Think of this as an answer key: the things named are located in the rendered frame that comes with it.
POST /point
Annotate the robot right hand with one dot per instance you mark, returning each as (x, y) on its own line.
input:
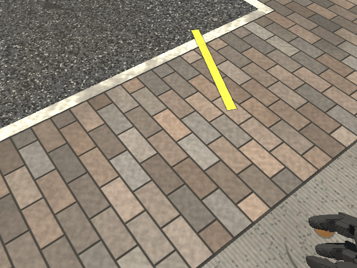
(344, 225)

